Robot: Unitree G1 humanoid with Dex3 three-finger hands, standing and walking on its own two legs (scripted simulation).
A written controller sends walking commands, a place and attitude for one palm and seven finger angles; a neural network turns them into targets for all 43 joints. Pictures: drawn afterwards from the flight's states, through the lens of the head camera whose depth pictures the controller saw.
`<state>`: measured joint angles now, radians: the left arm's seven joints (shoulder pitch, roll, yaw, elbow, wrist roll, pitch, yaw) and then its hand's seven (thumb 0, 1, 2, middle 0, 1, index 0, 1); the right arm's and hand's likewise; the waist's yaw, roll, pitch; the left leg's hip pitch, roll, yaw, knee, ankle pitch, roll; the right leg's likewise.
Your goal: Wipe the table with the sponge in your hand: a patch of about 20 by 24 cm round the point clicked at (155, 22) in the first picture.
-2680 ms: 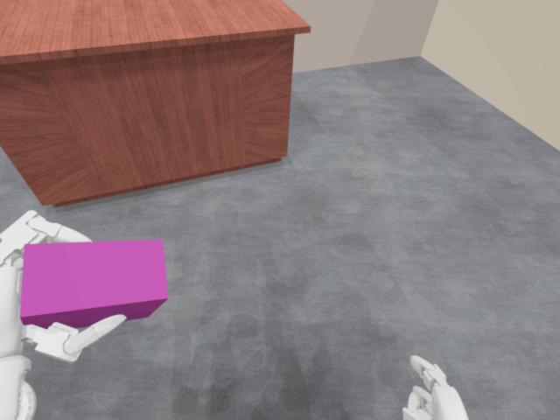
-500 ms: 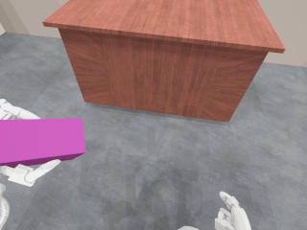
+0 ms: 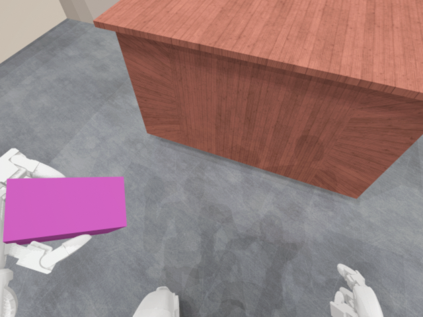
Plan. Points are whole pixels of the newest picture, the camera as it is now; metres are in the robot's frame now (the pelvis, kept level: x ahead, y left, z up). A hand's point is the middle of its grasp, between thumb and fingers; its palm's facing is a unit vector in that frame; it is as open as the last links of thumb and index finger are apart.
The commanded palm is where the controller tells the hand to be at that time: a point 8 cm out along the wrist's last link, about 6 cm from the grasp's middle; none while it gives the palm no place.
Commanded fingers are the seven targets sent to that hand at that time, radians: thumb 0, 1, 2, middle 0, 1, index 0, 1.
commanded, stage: walk to a spot facing it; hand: left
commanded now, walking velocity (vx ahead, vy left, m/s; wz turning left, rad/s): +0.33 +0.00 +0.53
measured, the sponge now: (84, 209) +0.24 +0.19 +0.15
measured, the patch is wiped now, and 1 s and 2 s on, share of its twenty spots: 0.00 0.00 0.00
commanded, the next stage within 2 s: none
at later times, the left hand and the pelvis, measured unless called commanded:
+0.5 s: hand (58, 163) +0.29 +0.23 +0.18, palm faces +0.59 -0.64 -0.50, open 10.5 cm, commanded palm +0.24 +0.26 +0.17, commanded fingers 0.00 0.10 1.30 -1.20 -1.60 -1.20 -1.60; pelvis +0.14 -0.05 -0.02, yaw +13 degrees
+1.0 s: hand (35, 161) +0.29 +0.27 +0.17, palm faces +0.70 -0.56 -0.45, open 10.5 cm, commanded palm +0.21 +0.27 +0.17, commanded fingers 0.00 0.10 1.30 -1.20 -1.60 -1.20 -1.60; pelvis +0.20 -0.05 -0.01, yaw +28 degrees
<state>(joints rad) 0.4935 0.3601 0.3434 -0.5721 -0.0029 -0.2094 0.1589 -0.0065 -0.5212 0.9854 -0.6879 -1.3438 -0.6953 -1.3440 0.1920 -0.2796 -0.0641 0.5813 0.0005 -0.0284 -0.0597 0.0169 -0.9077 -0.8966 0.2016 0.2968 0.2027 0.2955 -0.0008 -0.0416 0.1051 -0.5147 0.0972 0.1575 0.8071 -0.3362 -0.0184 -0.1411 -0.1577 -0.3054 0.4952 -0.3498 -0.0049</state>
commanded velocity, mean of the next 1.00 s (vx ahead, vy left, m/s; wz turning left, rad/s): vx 0.12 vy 0.00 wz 0.56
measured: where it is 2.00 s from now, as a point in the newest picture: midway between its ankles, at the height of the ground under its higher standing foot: outside the picture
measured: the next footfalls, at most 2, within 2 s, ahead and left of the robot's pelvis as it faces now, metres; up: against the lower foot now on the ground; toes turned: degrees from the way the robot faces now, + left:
left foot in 0.10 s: +0.16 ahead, +0.14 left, +0.00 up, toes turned +11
right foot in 0.46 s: +0.24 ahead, -0.14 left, +0.00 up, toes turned +1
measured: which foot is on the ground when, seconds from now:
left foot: up 0.00-0.08, down 0.10-0.46, up 0.48-0.86, down 0.88-1.00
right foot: down 0.00-0.10, up 0.12-0.44, down 0.46-0.88, up 0.90-1.00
